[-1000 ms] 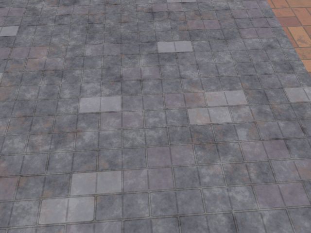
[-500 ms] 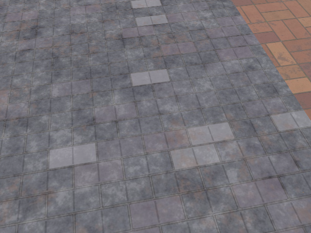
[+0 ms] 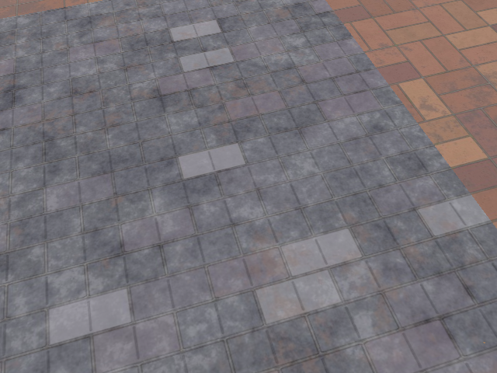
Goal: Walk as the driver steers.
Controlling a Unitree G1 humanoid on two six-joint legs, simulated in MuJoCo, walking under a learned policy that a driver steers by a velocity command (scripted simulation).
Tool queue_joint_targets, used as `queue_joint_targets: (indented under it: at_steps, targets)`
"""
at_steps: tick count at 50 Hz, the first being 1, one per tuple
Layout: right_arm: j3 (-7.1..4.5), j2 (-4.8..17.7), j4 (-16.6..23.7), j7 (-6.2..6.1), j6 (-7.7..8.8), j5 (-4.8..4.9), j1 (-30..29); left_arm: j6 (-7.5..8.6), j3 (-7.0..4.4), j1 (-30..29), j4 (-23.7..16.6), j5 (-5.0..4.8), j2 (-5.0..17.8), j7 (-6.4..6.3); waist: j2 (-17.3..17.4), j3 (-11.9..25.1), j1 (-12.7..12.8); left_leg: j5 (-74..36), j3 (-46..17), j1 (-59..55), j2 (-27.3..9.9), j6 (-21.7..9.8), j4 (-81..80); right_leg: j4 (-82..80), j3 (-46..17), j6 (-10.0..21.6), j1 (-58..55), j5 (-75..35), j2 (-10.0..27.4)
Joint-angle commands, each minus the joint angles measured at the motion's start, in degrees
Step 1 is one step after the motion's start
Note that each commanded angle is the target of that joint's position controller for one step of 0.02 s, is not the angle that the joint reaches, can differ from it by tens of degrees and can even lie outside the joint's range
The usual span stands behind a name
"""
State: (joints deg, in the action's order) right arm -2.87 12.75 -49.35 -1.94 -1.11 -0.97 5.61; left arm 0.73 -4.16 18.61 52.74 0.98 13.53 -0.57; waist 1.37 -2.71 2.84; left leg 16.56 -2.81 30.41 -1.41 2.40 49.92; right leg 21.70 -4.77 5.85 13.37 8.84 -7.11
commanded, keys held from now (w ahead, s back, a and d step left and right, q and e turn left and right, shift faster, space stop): e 0.06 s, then no key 0.62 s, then w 0.32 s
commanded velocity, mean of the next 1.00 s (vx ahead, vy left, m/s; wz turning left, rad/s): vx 0.09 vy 0.00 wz -0.16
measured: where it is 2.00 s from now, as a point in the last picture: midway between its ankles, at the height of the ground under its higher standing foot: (282, 336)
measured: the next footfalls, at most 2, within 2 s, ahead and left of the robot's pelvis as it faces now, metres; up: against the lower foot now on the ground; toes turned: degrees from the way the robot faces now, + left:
left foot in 0.18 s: +0.08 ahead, +0.13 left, +0.00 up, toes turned -8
right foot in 0.54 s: +0.00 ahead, -0.08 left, +0.00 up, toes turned -4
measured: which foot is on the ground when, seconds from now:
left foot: up 0.00-0.16, down 0.18-1.00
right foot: down 0.00-0.18, up 0.20-0.52, down 0.54-0.98, up 1.00-1.00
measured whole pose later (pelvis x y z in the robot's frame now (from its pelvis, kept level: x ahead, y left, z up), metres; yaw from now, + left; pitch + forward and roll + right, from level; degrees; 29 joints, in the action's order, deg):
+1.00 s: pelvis +0.05 +0.06 -0.01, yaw -8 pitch -1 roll -1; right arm -2.4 15.0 -55.7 0.6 2.8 -1.5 16.0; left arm 0.9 -2.7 20.0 61.5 0.7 14.7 -0.5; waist -1.5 -0.1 -0.1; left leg 15.2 3.6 13.3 0.4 -3.4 28.9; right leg 28.1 -3.2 2.8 5.1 21.8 -0.7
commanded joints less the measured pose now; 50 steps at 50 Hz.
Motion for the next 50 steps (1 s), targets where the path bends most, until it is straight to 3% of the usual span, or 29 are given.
queue_joint_targets:
  at_steps: [1,5,7,8,9,10,11,12,13,15,20,22,24,25,26,27,28,29,30,34,36,38,40,42,44,46,48,49,50]
  targets:
    - [-0.88,4.9,4.0,-0.56,0.62,0.55,-0.3,-0.45,-2.36,2.9,-3.1,0.29,9.5,-0.45,-7.2,4.2,-0.5,3.0,-0.5,0.9,1.2,-0.2,-2.4,-1.9,-16.9,8.9,-7.1,-21.7,16.9]
    - [-0.58,5.3,4.5,-1.02,1.21,1.35,2.4,-1.4,-2.7,0.3,-4.6,0.31,10.0,-0.46,-8.2,5.4,-1.1,6.4,-0.2,-6.2,2.8,-1.6,-10.7,1.5,-19.6,7.8,-7.6,-28.0,16.7]
    - [-0.36,4.8,3.7,-1.17,1.63,1.3,6.7,-1.95,-2.48,-3.0,-5.5,-0.32,9.6,-0.53,-7.7,5.4,-3.7,-0.2,1.1,-15.5,3.3,-2.5,-23.9,3.9,-18.9,4.3,-4.3,-24.1,14.0]
    - [-0.52,5.8,3.5,-1.31,2.1,0.62,8.3,-2.12,-2.08,-3.9,-6.1,-0.75,8.5,-0.73,-6.0,5.3,-4.4,-6.8,-1.0,-21.9,0.7,-3.3,-31.9,6.1,-17.9,1.3,-0.1,-16.1,11.5]
    - [-0.99,9.5,4.3,-1.68,2.4,-0.51,7.3,-2.03,-0.91,-1.4,-6.8,-0.8,4.4,-0.81,5.4,6.3,-2.0,-13.2,-13.1,-26.9,-11.6,-6.2,-36.7,15.4,-11.1,-1.9,5.2,1.7,5.7]
    - [-1.51,13.9,5.7,-1.29,1.91,-0.3,4.6,-2.22,-1.06,1.6,-7.0,-0.92,4.6,-1.24,12.7,5.4,-0.3,-33.9,-24.0,-27.1,-21.8,-14.2,-34.5,22.7,-2.4,-3.7,13.2,26.2,-3.4]
    - [-1.29,11.8,5.3,-0.91,1.78,-0.17,6.6,-2.61,-1.63,1.2,-5.9,0.28,8.1,-1.37,8.5,6.9,-1.8,-35.8,-24.4,-23.5,-23.3,-19.2,-33.8,33.4,-2.4,-4.3,11.0,28.1,-0.2]
    - [-0.31,8.5,5.5,-0.54,1.92,0.16,4.6,-2.83,-1.95,-0.2,-5.2,0.04,8.7,-1.1,3.6,4.6,-0.8,-33.0,-18.9,-20.7,-18.8,-18.1,-34.0,36.6,-4.0,-4.7,10.0,23.7,0.9]
    - [0.2,7.1,5.9,-0.33,1.84,0.15,1.7,-3.09,-1.96,-0.6,-4.8,-0.02,8.3,-0.82,3.0,3.0,0.4,-30.2,-13.4,-19.2,-14.5,-15.3,-33.8,36.9,-4.0,-5.5,9.3,20.2,1.6]
    - [0.53,7.0,5.8,-0.45,2.12,-0.05,1.4,-3.61,-1.52,-1.0,-4.2,0.18,7.6,-0.08,7.0,3.5,0.2,-34.6,-7.8,-21.1,-10.2,-13.0,-32.9,36.0,-3.0,-7.0,8.5,16.6,1.4]
    - [0.65,8.5,2.8,-0.07,2.26,0.01,6.3,-4.21,0.35,-5.0,-3.3,-0.6,5.1,-0.4,7.6,5.2,-2.7,-34.5,-6.6,-25.9,-9.7,-13.3,-30.8,19.9,0.9,-8.5,3.4,17.9,3.4]
    - [0.38,9.5,1.8,0.18,1.82,-0.32,7.5,-4.25,0.68,-6.1,-2.8,-1.06,5.4,-0.81,9.0,5.0,-3.7,-32.4,-7.9,-26.1,-9.7,-13.5,-30.4,13.3,2.7,-7.7,0.7,17.0,3.7]
    - [0.21,10.0,1.0,0.29,1.34,-0.17,7.2,-3.88,0.97,-4.9,-1.4,-1.31,5.4,-1.16,8.4,4.7,-2.8,-31.1,-8.5,-25.6,-9.3,-12.6,-29.3,3.8,3.8,-6.6,-2.9,10.9,4.1]
    - [0.13,10.1,0.6,0.31,1.11,0.07,6.8,-3.46,1.28,-3.5,-0.4,-1.12,5.0,-1.34,7.1,4.5,-1.7,-29.9,-8.2,-23.9,-8.8,-11.0,-28.6,-4.1,3.8,-6.0,-7.0,3.0,4.8]
    - [0.3,9.4,0.3,0.35,1.22,0.15,7.4,-2.88,1.23,-3.6,0.1,-0.58,6.2,-1.59,5.5,4.9,-2.0,-25.9,-8.6,-20.7,-8.5,-8.7,-28.5,-7.3,0.5,-5.2,-11.8,-2.1,7.1]
    - [0.58,8.2,0.7,0.66,1.55,0.43,7.8,-2.15,1.06,-3.8,0.1,0.4,8.6,-1.8,1.6,6.2,-3.0,-19.9,-7.2,-16.7,-6.9,-6.5,-27.3,-5.7,-4.8,-4.1,-16.2,-6.9,12.5]
    - [0.93,6.3,0.3,0.86,1.52,1.04,9.3,-1.93,1.03,-7.1,0.6,-0.12,9.9,-1.51,-5.3,3.7,-6.0,-10.1,-2.8,-17.3,-2.0,-5.3,-30.4,-3.2,-6.7,-1.9,-10.4,-10.8,15.1]
    - [1.05,6.5,-1.2,0.62,1.2,0.73,8.2,-1.52,1.8,-8.5,0.7,-0.45,7.0,-0.95,-5.2,2.5,-4.5,-7.8,-2.3,-21.7,-1.4,-4.6,-31.2,-4.4,-6.9,-1.6,-5.5,-5.4,15.2]
    - [0.79,7.2,-1.9,0.52,0.94,0.55,7.3,-1.13,2.26,-8.6,1.2,-0.35,5.9,-0.79,-5.4,0.7,-4.0,-8.6,-2.5,-23.0,-1.6,-4.4,-31.1,-5.6,-6.4,-2.3,-3.1,-1.4,13.9]
    - [0.85,6.9,-4.5,0.98,0.95,0.29,8.3,-0.52,2.73,-6.3,4.4,-0.61,6.2,-1.42,-5.5,-0.3,-4.0,-11.6,-2.9,-23.7,-3.0,-4.7,-31.3,-7.0,-5.1,-3.1,-2.8,0.8,12.1]
    - [0.87,6.8,-5.7,1.08,0.86,0.15,8.5,-0.73,2.42,-4.7,5.4,-0.53,7.1,-1.38,-5.6,-0.1,-3.4,-0.7,-0.8,-22.2,-0.4,-4.6,-29.0,-8.6,-6.0,-1.7,-2.6,16.1,11.4]
    - [0.58,7.0,-5.1,1.54,0.54,-0.46,6.7,-1.45,1.29,-2.3,5.8,-0.37,9.9,-1.17,-8.6,-3.9,-1.7,10.5,3.0,-13.6,3.4,-5.2,-21.0,-12.3,-12.1,2.1,-1.2,35.4,14.3]
    - [1.0,5.1,-3.9,2.13,0.86,-1.16,4.7,-1.46,0.53,-1.0,6.1,-0.24,10.7,-0.99,-11.4,-8.2,-0.6,7.7,5.3,-7.3,2.3,-5.2,-11.5,-17.2,-19.9,6.3,-0.2,39.8,21.3]
    - [0.59,6.1,-3.2,2.55,1.8,-0.97,4.8,-0.63,0.43,-1.2,5.9,0.24,9.7,-0.75,-9.3,-7.8,-1.3,8.5,3.5,-1.9,-0.2,-5.6,-5.8,-17.8,-20.6,7.8,-4.4,32.4,23.0]
    - [0.34,6.4,-2.9,3.16,2.93,-0.75,5.4,0.39,0.2,-2.0,5.7,-0.04,9.6,-0.57,-8.1,-6.0,-2.3,7.8,3.8,-2.8,-0.9,-5.8,-8.4,-16.1,-16.1,7.1,-6.7,25.9,21.3]
    - [0.26,5.7,-3.0,3.25,3.61,-0.31,7.0,1.04,0.01,-3.3,5.6,-0.34,9.5,-0.29,-8.4,-5.1,-3.7,5.1,5.7,-11.6,0.1,-6.2,-15.4,-13.9,-11.6,5.7,-2.4,22.0,18.9]
    - [-0.12,5.0,-6.6,2.75,3.85,-0.15,16.4,1.12,-0.1,-5.3,4.9,-0.46,9.2,-0.05,-5.0,-3.7,-7.8,-0.1,8.9,-28.2,3.6,-6.3,-24.5,-6.6,-7.2,4.3,7.3,21.7,15.3]
    - [-0.74,6.8,-8.5,2.17,4.27,-0.51,22.3,1.47,0.48,-5.8,4.2,0.05,7.1,0.08,0.6,-2.6,-9.8,4.1,2.8,-36.3,0.3,-6.6,-28.9,2.7,-3.6,2.9,13.5,20.0,12.1]
    - [-1.93,12.5,-9.3,1.69,4.77,-0.91,28.6,2.03,2.1,-6.9,1.9,-0.48,1.5,0.66,15.9,0.4,-11.4,23.5,-21.9,-41.6,-14.4,-10.3,-41.4,22.5,5.4,-0.1,22.4,20.2,4.4]
Keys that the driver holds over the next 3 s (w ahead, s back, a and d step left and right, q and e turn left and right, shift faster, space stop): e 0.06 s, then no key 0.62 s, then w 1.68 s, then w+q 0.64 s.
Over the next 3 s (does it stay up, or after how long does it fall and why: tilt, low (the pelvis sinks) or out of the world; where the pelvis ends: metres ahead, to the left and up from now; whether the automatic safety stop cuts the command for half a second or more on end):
stays up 1.09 -0.08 0.00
